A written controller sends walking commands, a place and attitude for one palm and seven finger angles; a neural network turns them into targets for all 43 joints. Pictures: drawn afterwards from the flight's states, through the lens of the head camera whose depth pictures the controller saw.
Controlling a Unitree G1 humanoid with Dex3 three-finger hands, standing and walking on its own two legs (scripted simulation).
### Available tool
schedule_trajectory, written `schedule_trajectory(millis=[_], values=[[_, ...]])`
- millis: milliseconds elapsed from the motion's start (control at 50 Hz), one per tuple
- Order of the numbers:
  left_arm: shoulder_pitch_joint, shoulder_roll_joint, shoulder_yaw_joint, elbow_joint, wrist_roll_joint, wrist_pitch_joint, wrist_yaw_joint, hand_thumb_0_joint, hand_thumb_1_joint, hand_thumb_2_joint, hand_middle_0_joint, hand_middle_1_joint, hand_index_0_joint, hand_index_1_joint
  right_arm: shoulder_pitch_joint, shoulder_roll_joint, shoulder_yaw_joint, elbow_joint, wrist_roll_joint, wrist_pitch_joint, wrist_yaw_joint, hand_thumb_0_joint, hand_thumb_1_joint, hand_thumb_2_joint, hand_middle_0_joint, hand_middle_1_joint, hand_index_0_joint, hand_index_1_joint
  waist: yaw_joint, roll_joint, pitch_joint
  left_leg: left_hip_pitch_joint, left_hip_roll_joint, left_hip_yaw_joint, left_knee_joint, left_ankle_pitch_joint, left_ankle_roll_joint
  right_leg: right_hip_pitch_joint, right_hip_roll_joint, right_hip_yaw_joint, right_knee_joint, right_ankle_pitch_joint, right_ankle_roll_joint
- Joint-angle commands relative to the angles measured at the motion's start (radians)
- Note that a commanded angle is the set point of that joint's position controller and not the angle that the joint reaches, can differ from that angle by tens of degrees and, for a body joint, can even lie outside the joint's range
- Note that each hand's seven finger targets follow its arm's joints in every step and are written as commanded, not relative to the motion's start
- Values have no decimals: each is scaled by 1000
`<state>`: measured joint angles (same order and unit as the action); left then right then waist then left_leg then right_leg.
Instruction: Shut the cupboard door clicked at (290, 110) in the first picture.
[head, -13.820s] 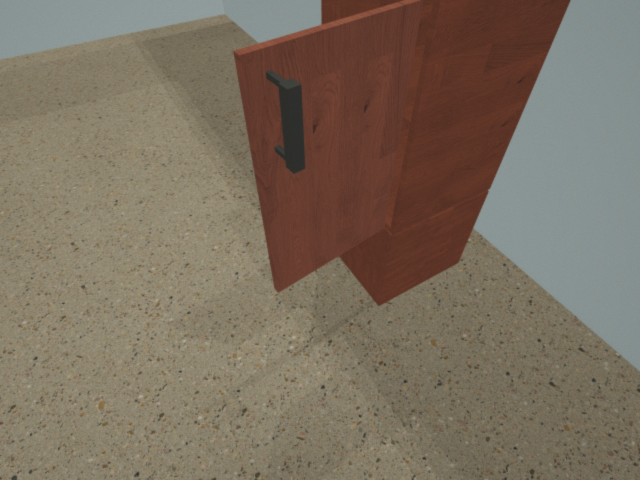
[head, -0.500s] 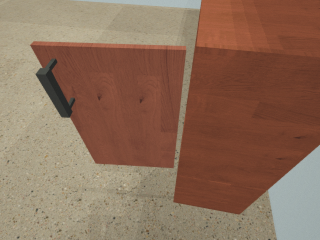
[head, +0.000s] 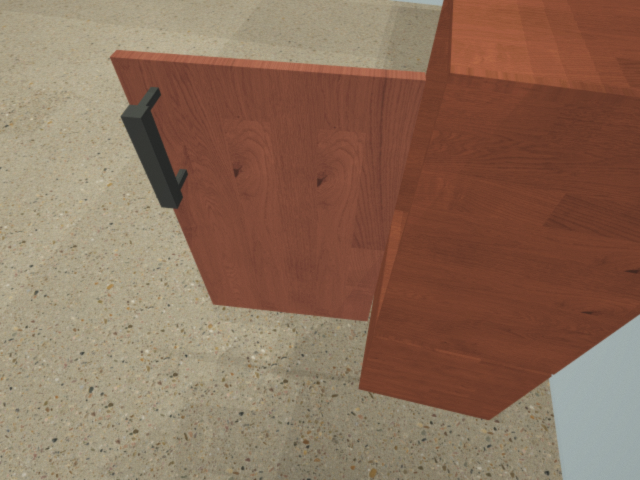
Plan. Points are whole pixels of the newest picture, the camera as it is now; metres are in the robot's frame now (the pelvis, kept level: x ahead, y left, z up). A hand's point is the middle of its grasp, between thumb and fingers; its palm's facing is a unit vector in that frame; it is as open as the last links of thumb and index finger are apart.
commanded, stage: shuffle to correct the standing spot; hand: left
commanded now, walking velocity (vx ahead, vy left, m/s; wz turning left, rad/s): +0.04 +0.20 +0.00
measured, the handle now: (162, 150) +0.47 +0.26 +0.14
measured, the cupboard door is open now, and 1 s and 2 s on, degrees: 97 97 97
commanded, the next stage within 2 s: come to a stop and stand still in 0.02 s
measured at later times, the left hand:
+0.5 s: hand out of the picture +0.03 +0.22 -0.17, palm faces -0.01 -0.97 -0.22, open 7.2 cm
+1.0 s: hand out of the picture -0.02 +0.17 -0.17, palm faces +0.01 -0.99 -0.17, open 7.4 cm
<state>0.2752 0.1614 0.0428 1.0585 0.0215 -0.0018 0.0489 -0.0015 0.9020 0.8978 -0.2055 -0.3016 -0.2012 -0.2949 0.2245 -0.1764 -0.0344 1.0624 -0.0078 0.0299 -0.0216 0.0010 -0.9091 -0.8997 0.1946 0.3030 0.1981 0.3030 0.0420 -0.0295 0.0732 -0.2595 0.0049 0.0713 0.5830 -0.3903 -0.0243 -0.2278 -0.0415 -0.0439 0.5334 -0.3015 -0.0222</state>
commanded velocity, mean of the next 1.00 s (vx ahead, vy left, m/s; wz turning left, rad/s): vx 0.01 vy -0.03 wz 0.00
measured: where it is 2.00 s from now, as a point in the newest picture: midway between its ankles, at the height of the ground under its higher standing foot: outside the picture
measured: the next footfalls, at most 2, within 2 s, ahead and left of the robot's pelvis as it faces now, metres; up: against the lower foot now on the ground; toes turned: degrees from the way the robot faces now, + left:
left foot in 0.04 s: +0.05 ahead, +0.15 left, +0.00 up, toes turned -1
right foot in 0.36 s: -0.01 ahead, -0.04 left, +0.00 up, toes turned -3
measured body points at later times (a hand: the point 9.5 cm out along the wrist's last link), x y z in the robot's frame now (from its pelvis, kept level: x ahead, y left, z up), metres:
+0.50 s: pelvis +0.00 +0.04 +0.00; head +0.02 +0.03 +0.45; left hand +0.03 +0.27 -0.15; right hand -0.01 -0.17 -0.16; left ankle +0.01 +0.14 -0.74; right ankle -0.05 -0.03 -0.74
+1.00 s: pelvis +0.02 +0.03 +0.00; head +0.04 +0.02 +0.45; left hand -0.01 +0.22 -0.15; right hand +0.01 -0.20 -0.16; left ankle +0.01 +0.14 -0.73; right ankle -0.05 -0.03 -0.74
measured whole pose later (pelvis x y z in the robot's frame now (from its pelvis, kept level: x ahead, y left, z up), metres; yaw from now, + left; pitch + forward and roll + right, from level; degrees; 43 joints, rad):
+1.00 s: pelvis +0.02 +0.03 +0.00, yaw -2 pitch +1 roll +0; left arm 0.35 0.08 -0.02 1.12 0.01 -0.05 0.06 0.00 0.91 0.90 -0.20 -0.30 -0.20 -0.29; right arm 0.25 -0.16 0.00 1.13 -0.01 -0.01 -0.04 0.01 -0.93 -0.90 0.20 0.30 0.20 0.30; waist 0.01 0.01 0.05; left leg -0.24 0.03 0.07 0.50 -0.27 0.01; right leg -0.09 0.07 -0.05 0.38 -0.30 -0.08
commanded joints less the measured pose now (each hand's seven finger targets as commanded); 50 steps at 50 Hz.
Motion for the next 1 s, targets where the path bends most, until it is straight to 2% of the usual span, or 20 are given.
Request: schedule_trajectory(millis=[0,20,40,60,100,120,160,240,280,300,340,360,400,480,560,900,920,940,960,980], values=[[-17,203,49,-78,4,6,1,0,900,900,-200,-300,-200,-300,135,-54,-18,-36,-3,-15,10,0,-900,-900,200,300,200,300,-56,-80,-42,151,9,5,-136,183,4,-135,-209,175,-60,215,-83],[-24,180,46,-93,3,15,-3,0,900,900,-200,-300,-200,-300,146,-86,-24,-38,-8,-18,8,0,-900,-900,200,300,200,300,-63,30,-40,174,66,-55,-172,181,27,-198,-144,122,7,58,-51],[-36,137,42,-112,5,24,-6,0,900,900,-200,-300,-200,-300,153,-133,-34,-50,-17,-17,7,0,-900,-900,200,300,200,300,-67,201,-13,136,179,-198,-231,192,90,-254,-36,13,136,-123,-7],[-50,101,35,-131,6,31,-6,0,900,900,-200,-300,-200,-300,162,-159,-37,-67,-20,-11,5,0,-900,-900,200,300,200,300,-72,290,5,37,271,-276,-321,168,169,-233,15,-45,319,-286,13],[-32,86,31,-120,5,47,2,0,900,900,-200,-300,-200,-300,83,-145,-29,-104,-20,-7,7,0,-900,-900,200,300,200,300,-51,258,14,-94,287,-328,-397,-1,234,-229,-11,14,566,-277,-11],[-7,82,31,-114,6,44,-2,0,900,900,-200,-300,-200,-300,44,-135,-23,-124,-23,-8,6,0,-900,-900,200,300,200,300,-32,203,12,-126,275,-317,-394,-20,230,-212,-19,19,611,-228,-16],[37,47,15,-93,12,31,-20,0,900,900,-200,-300,-200,-300,19,-120,-13,-125,-29,-28,0,0,-900,-900,200,300,200,300,-11,78,-16,-76,252,-296,-380,9,217,-194,-22,6,518,-188,-8],[14,20,-10,-89,3,12,-28,0,900,900,-200,-300,-200,-300,114,-113,-10,-66,-32,-45,-9,0,-900,-900,200,300,200,300,-60,61,-60,83,251,-288,-356,113,204,-126,-2,-2,187,-211,5],[48,18,-15,-72,-4,2,-26,0,900,900,-200,-300,-200,-300,121,-104,-4,-41,-25,-45,-11,0,-900,-900,200,300,200,300,-43,37,-81,85,233,-256,-290,235,176,-19,9,4,-20,-80,4],[79,29,-16,-56,-5,-4,-23,0,900,900,-200,-300,-200,-300,116,-96,-1,-35,-17,-46,-11,0,-900,-900,200,300,200,300,-31,16,-106,79,197,-217,-243,268,142,56,2,27,-147,13,3],[88,83,-17,-32,-5,-18,-14,0,900,900,-200,-300,-200,-300,96,-48,15,-29,-1,-52,-8,0,-900,-900,200,300,200,300,-36,-103,-77,-4,95,-86,-160,233,60,120,-121,180,-223,172,-35],[73,105,-20,-30,-9,-22,-15,0,900,900,-200,-300,-200,-300,94,-27,23,-24,-2,-53,-5,0,-900,-900,200,300,200,300,-46,-98,-46,2,73,-63,-170,207,42,91,-165,190,-219,283,-58],[54,81,-25,-15,-13,-32,-16,0,900,900,-200,-300,-200,-300,96,-30,25,11,-10,-56,-8,0,-900,-900,200,300,200,300,-54,-96,-51,95,82,-71,-190,310,39,40,-104,140,-169,324,-55],[84,67,-32,8,-16,-27,-11,0,900,900,-200,-300,-200,-300,106,-30,33,57,-4,-60,-16,0,-900,-900,200,300,200,300,-39,35,-24,123,109,-81,-216,419,53,59,-72,114,-180,326,-28],[95,66,-38,24,-16,-23,-11,0,900,900,-200,-300,-200,-300,107,-25,35,76,-1,-57,-18,0,-900,-900,200,300,200,300,-35,40,7,123,111,-81,-249,350,53,54,-63,115,-217,237,-26],[166,38,-47,56,-12,-35,-2,0,900,900,-200,-300,-200,-300,102,-23,35,90,1,-57,-25,0,-900,-900,200,300,200,300,-36,4,-7,176,108,-71,-246,369,49,60,-72,127,-231,354,-16],[215,73,-42,78,10,-67,36,0,900,900,-200,-300,-200,-300,-1,-63,30,6,6,-71,-9,0,-900,-900,200,300,200,300,-9,-21,21,41,96,-17,39,344,26,38,-143,203,-217,863,74],[184,109,-31,31,1,-70,32,0,900,900,-200,-300,-200,-300,55,-16,32,-28,3,-52,-4,0,-900,-900,200,300,200,300,-61,-31,-35,-33,46,-66,61,67,42,116,-177,219,-182,857,48],[169,125,-24,10,3,-72,24,0,900,900,-200,-300,-200,-300,46,-9,30,-32,-7,-46,-2,0,-900,-900,200,300,200,300,-44,37,-46,-49,33,-42,59,66,43,169,-196,207,-161,999,27],[172,105,-33,18,-2,-73,20,0,900,900,-200,-300,-200,-300,68,-6,30,-28,-3,-48,-3,0,-900,-900,200,300,200,300,-59,11,-91,-36,42,-46,63,65,45,169,-182,187,-141,912,-22]])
